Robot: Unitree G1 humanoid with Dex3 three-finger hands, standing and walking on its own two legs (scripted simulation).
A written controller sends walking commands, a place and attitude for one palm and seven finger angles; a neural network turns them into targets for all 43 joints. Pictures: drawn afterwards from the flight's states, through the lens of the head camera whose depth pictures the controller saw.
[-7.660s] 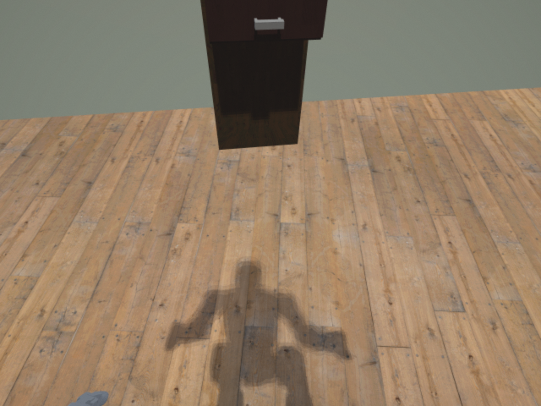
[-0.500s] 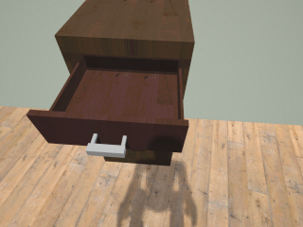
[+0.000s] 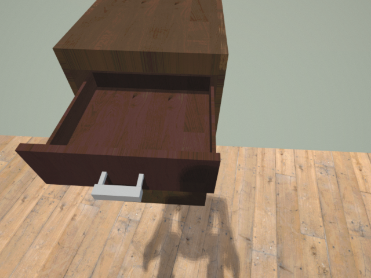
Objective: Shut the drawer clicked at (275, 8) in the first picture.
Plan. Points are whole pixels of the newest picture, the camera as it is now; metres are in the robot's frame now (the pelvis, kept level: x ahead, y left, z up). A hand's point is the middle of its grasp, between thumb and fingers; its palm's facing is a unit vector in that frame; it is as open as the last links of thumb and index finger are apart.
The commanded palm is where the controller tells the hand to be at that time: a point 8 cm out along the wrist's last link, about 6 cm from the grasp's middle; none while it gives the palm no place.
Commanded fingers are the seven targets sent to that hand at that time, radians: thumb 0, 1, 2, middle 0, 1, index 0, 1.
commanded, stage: come to a stop and stand still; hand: left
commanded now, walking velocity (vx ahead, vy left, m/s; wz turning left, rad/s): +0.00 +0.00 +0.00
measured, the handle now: (120, 184) +0.30 +0.17 +0.04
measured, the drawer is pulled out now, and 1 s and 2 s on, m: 0.30 0.30 0.30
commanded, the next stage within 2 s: look again from close up in 0.04 s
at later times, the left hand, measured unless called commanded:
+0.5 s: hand out of the picture +0.05 +0.20 -0.18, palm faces +0.01 -0.97 -0.24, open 7.4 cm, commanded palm none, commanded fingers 0.00 0.90 0.90 -0.20 -0.30 -0.20 -0.30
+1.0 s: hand (98, 243) +0.19 +0.19 -0.01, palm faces +0.17 -0.98 -0.08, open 7.0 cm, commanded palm +0.10 +0.25 -0.04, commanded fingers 0.00 0.90 0.90 -0.44 -0.56 -0.44 -0.56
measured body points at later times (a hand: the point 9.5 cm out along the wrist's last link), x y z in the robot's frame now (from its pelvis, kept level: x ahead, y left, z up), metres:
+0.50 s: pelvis +0.01 +0.02 -0.01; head +0.03 +0.00 +0.44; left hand +0.05 +0.25 -0.16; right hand +0.05 -0.22 -0.17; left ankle -0.06 +0.14 -0.74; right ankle +0.01 -0.12 -0.74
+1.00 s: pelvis +0.00 +0.01 -0.02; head +0.03 +0.00 +0.43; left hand +0.17 +0.25 +0.00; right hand +0.15 -0.23 -0.12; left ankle -0.06 +0.14 -0.74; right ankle +0.01 -0.12 -0.74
